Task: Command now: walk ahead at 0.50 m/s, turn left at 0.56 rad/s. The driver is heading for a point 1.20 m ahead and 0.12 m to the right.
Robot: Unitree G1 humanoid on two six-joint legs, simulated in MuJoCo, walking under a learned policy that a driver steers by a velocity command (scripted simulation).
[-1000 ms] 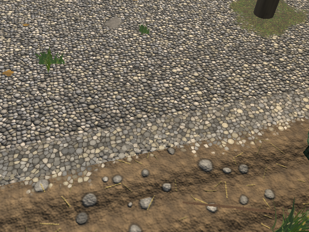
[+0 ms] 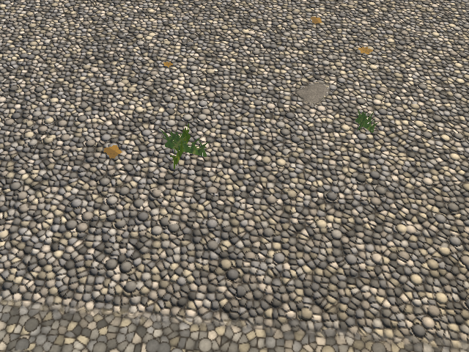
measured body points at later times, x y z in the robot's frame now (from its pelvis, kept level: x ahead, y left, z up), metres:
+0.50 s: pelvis +0.29 -0.06 +0.00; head +0.31 -0.06 +0.45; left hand +0.36 +0.23 -0.10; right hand +0.42 -0.31 -0.11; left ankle +0.21 +0.07 -0.65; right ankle +0.33 -0.14 -0.74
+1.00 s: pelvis +0.54 +0.04 +0.00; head +0.57 +0.05 +0.45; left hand +0.59 +0.32 -0.13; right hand +0.70 -0.22 -0.09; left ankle +0.57 +0.14 -0.74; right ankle +0.48 -0.12 -0.65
